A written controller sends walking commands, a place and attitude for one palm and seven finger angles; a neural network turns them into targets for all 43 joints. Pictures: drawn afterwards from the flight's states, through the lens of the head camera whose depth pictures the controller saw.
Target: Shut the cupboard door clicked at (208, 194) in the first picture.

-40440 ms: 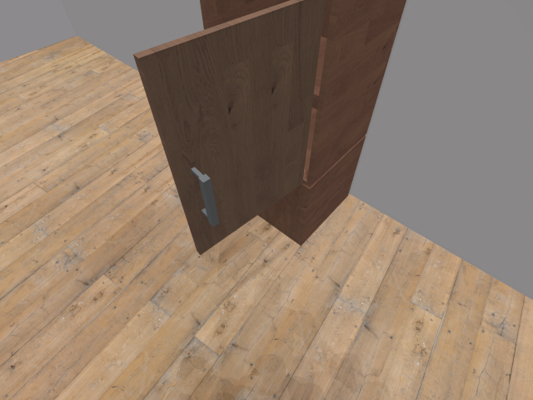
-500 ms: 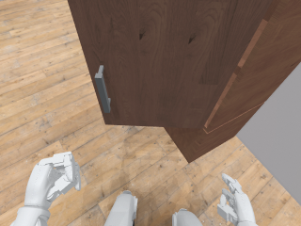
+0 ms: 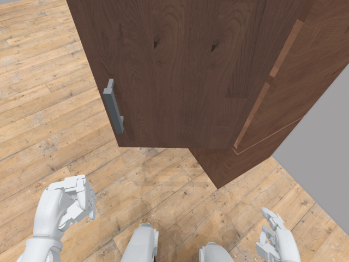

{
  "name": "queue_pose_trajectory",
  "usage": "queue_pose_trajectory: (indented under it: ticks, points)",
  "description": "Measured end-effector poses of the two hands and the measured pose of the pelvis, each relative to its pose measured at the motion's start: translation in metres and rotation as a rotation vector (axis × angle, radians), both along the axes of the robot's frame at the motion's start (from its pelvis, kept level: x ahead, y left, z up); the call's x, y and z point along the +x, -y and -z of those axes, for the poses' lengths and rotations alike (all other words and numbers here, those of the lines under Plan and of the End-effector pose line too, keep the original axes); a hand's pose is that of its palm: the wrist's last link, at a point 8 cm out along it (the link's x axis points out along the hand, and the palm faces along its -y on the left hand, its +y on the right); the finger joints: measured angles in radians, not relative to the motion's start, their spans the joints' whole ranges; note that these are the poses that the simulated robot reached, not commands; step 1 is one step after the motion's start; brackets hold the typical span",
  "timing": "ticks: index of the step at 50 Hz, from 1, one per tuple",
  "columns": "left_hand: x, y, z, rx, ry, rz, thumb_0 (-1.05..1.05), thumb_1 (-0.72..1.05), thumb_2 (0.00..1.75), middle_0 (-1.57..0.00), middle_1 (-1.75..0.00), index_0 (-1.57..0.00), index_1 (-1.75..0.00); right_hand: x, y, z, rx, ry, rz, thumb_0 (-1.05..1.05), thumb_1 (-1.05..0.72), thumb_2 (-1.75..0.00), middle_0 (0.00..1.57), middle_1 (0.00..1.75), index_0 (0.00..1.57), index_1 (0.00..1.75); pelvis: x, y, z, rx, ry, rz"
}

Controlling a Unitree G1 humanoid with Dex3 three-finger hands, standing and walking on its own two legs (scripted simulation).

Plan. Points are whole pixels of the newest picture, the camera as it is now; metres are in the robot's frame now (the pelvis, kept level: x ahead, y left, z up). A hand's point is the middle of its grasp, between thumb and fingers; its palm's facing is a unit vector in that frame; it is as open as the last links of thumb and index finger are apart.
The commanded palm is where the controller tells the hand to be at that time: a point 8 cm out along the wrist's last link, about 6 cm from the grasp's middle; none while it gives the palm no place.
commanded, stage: raise the hand and make a fist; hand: left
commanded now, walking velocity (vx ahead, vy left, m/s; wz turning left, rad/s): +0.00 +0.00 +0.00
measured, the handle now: (115, 108) +0.49 +0.20 +0.03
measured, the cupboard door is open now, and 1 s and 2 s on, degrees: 59 59 56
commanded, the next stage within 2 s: bring the fist close to the handle in 0.02 s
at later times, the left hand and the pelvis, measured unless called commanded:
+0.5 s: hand (110, 177) +0.28 +0.16 +0.04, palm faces +0.00 -1.00 -0.02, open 3.1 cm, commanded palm +0.27 +0.21 +0.04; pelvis +0.00 +0.00 +0.00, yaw +0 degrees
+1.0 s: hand (129, 145) +0.37 +0.14 +0.03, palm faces +0.03 -1.00 -0.04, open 3.1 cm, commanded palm +0.36 +0.19 +0.03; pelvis +0.00 -0.01 +0.00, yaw -1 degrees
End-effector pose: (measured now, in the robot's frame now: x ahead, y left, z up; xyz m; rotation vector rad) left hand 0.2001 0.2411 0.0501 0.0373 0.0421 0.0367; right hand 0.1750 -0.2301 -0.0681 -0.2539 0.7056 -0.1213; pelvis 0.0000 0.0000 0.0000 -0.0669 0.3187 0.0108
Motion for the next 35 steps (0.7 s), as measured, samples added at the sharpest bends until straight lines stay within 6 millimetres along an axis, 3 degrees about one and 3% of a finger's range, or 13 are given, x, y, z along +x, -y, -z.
queue_pose_trajectory:
  ticks: [11, 22, 35]
  points:
    - [0.006, 0.003, 0.003, -0.001, 0.002, 0.003, 0.02, 0.90, 0.90, -1.30, -1.50, -1.30, -1.50, 0.008, 0.000, 0.001, -0.002, 0.005, -0.015, 0.02, -0.90, -0.90, 0.20, 0.30, 0.20, 0.30, 0.001, 0.002, 0.002, 0.000, -0.004, -0.002]
    - [0.054, 0.022, 0.008, -0.017, 0.025, 0.045, 0.02, 0.90, 0.90, -1.30, -1.50, -1.30, -1.50, -0.003, 0.004, 0.010, -0.002, -0.045, -0.003, 0.02, -0.90, -0.90, 0.20, 0.30, 0.20, 0.30, 0.000, 0.002, 0.004, 0.003, -0.018, 0.002]
    - [0.093, 0.033, 0.014, -0.004, 0.030, 0.023, 0.02, 0.90, 0.90, -1.30, -1.50, -1.30, -1.50, -0.028, 0.014, 0.020, -0.004, -0.156, 0.031, 0.02, -0.90, -0.90, 0.20, 0.30, 0.20, 0.30, 0.002, 0.003, 0.000, 0.015, -0.030, 0.011]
